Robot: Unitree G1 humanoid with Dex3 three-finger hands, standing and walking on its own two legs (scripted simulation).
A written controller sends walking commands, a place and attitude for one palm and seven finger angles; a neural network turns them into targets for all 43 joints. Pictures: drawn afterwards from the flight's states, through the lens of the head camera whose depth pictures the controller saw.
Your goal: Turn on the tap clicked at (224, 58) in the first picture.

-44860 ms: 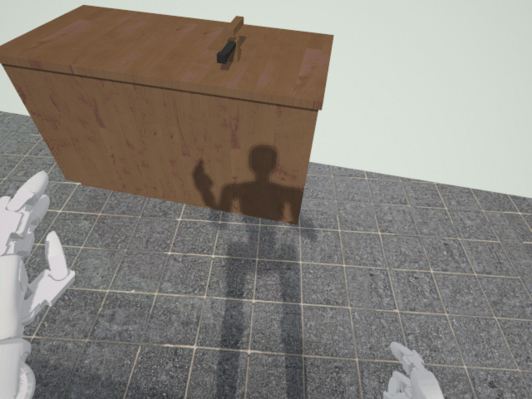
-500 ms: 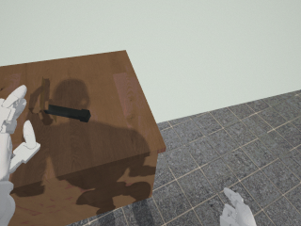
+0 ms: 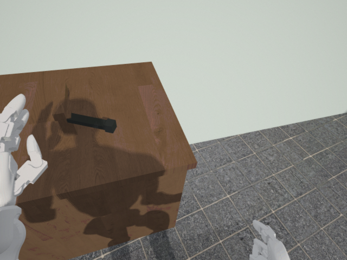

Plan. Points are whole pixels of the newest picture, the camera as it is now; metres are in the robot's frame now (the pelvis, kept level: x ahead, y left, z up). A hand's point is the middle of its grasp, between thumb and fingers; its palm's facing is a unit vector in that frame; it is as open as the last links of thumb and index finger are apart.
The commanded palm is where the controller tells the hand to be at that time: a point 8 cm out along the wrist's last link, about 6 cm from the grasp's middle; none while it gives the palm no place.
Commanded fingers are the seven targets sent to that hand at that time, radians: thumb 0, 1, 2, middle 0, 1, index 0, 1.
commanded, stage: come to a stop and stand still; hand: left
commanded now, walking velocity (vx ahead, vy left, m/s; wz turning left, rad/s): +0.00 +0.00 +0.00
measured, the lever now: (110, 125) +0.44 +0.24 +0.03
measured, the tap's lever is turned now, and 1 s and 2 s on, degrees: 61 61 61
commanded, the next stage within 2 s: look again from close up in 0.86 s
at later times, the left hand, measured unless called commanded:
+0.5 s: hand (49, 161) +0.23 +0.26 +0.15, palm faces +0.41 -0.84 -0.34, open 7.4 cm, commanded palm +0.17 +0.28 +0.18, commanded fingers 0.00 0.90 0.90 -0.20 -0.30 -0.20 -0.30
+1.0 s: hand (60, 148) +0.25 +0.25 +0.16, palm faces +0.39 -0.86 -0.34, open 7.4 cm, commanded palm +0.20 +0.28 +0.18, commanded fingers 0.00 0.90 0.90 -0.20 -0.30 -0.20 -0.30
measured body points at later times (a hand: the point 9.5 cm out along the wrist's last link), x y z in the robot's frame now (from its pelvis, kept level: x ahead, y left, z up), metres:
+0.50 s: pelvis +0.01 +0.00 +0.00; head +0.02 +0.02 +0.45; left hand +0.20 +0.30 +0.17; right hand +0.16 -0.23 -0.08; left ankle +0.02 +0.10 -0.74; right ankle +0.04 -0.14 -0.74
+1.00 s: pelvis +0.03 +0.00 +0.00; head +0.06 +0.03 +0.45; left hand +0.23 +0.29 +0.18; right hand +0.22 -0.22 -0.06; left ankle +0.02 +0.10 -0.74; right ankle +0.04 -0.14 -0.74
